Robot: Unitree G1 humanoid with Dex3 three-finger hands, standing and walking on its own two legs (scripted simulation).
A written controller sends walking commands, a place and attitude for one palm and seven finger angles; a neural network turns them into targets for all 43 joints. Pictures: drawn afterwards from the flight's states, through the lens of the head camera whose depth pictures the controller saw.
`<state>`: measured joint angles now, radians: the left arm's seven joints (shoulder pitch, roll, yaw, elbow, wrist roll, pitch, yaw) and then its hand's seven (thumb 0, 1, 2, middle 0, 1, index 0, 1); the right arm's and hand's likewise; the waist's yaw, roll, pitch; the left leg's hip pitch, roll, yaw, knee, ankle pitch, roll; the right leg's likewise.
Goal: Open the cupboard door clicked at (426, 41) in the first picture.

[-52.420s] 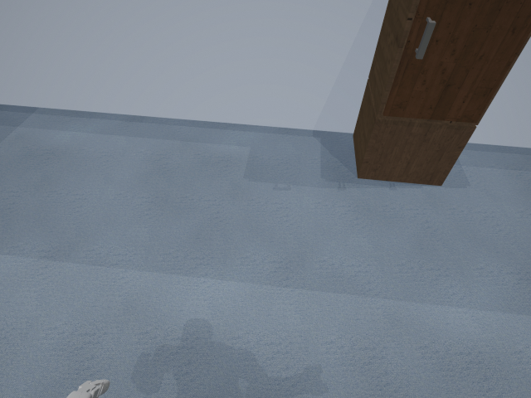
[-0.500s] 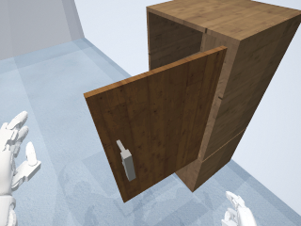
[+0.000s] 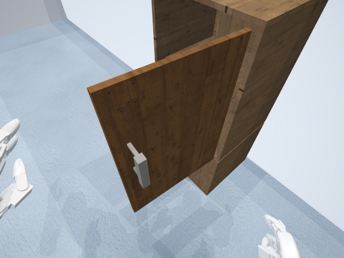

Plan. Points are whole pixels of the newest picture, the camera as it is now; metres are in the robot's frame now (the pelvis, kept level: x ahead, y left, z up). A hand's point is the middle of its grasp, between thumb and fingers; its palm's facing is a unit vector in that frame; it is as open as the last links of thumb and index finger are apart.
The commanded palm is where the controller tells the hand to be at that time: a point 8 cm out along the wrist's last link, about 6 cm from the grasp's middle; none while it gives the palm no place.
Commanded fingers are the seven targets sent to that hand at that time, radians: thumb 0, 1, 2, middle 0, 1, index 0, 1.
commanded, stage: step back with the hand held close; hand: left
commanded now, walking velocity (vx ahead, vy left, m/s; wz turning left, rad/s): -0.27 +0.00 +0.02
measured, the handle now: (138, 165) +0.33 +0.11 +0.01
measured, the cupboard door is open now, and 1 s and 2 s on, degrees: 85 85 85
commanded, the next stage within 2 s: stop stepping back and stand still in 0.80 s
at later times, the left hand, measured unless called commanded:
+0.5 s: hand out of the picture +0.13 +0.28 +0.16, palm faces +0.45 -0.76 -0.47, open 7.4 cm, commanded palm +0.05 +0.32 +0.18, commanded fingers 0.00 0.90 0.90 -0.20 -0.30 -0.20 -0.30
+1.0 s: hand out of the picture +0.04 +0.20 +0.17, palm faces +0.28 -0.75 -0.60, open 7.4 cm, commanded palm -0.01 +0.24 +0.18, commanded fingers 0.00 0.90 0.90 -0.20 -0.30 -0.20 -0.30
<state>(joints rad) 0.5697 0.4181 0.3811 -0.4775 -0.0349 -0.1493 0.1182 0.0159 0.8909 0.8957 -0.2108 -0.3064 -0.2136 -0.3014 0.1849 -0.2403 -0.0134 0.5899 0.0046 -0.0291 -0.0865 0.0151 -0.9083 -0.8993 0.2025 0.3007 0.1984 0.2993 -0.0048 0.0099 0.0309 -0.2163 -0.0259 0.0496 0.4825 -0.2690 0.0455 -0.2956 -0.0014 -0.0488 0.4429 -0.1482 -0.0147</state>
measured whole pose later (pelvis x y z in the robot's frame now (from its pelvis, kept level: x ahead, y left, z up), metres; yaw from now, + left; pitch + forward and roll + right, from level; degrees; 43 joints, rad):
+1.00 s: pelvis -0.16 -0.05 +0.00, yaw -3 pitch +5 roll +1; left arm 0.68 0.52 0.51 -0.62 -0.06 -0.20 0.12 0.01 0.89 0.90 -0.22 -0.31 -0.22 -0.30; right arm 0.13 -0.22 0.03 0.59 0.01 -0.05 -0.08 0.01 -0.91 -0.90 0.20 0.30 0.20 0.30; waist 0.01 -0.06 -0.01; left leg -0.46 -0.03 0.07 0.68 -0.27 0.00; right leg -0.18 0.04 0.02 0.43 -0.32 -0.04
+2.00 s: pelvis -0.25 -0.02 -0.01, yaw +5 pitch +1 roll +0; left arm 0.25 0.25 0.13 0.33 0.03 0.06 0.03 0.01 0.91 0.90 -0.19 -0.30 -0.19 -0.30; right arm 0.20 -0.24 0.00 0.77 -0.05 -0.05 -0.02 0.01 -0.91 -0.90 0.20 0.30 0.20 0.30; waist -0.05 0.03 -0.01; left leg -0.30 -0.03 0.00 0.56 -0.27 0.05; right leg -0.50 0.00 0.04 1.07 -0.51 0.02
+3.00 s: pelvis -0.25 -0.04 +0.01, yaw +4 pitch -2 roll +0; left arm 0.20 0.19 0.02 1.14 0.01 0.00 0.01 0.01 0.91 0.90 -0.20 -0.30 -0.20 -0.30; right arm 0.22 -0.20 -0.01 1.13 -0.02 0.01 -0.02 0.01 -0.91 -0.90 0.20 0.30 0.20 0.30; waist -0.01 0.01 0.06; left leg -0.17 0.00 0.01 0.39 -0.20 0.00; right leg -0.20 0.00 0.01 0.40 -0.18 0.00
